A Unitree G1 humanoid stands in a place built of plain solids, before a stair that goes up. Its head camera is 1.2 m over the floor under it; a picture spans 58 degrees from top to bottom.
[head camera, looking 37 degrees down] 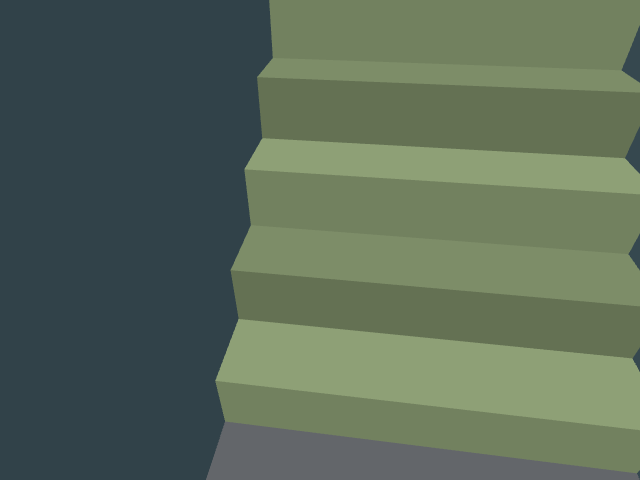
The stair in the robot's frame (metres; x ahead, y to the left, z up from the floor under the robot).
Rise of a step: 0.20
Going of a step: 0.22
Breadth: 1.24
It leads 7 degrees to the right of straight ahead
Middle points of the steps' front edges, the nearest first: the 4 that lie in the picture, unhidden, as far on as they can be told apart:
0.62 -0.28 0.20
0.85 -0.31 0.40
1.07 -0.34 0.60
1.29 -0.37 0.80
